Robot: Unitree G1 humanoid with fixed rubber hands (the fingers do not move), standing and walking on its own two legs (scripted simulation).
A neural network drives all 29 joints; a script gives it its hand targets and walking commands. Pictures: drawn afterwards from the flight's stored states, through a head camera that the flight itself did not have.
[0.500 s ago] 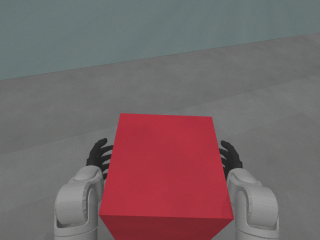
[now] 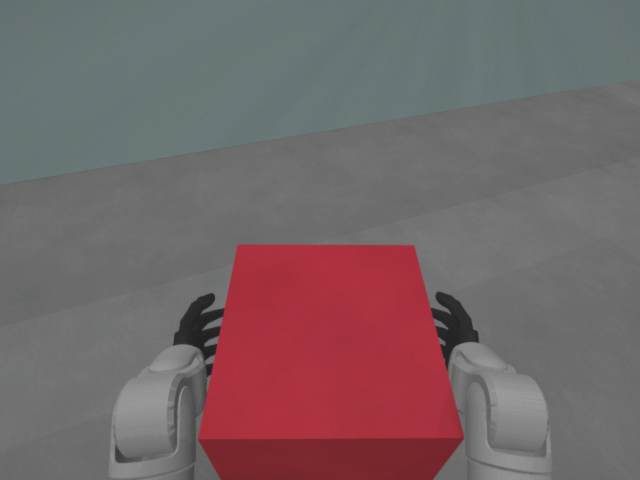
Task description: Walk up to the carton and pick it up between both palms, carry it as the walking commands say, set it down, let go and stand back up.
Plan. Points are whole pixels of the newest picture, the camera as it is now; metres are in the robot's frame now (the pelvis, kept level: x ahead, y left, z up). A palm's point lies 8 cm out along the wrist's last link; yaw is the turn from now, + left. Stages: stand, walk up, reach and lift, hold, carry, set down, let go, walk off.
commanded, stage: carry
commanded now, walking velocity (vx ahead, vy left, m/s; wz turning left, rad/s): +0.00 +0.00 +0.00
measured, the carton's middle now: (325, 387) +0.26 +0.00 +0.01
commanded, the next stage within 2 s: hold in 1.72 s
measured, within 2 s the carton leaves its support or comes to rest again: neither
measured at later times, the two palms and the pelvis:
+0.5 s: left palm (187, 355) +0.25 +0.16 +0.09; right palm (460, 365) +0.25 -0.15 +0.09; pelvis -0.01 +0.01 +0.00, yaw +0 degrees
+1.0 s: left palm (200, 352) +0.27 +0.15 +0.07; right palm (456, 361) +0.27 -0.15 +0.07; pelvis +0.00 +0.00 +0.00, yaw +0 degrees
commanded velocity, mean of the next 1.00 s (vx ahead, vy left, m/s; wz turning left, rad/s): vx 0.00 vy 0.00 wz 0.00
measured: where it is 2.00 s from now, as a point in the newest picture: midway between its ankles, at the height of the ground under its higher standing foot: outside the picture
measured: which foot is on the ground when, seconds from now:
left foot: down 0.00-1.00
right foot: down 0.00-1.00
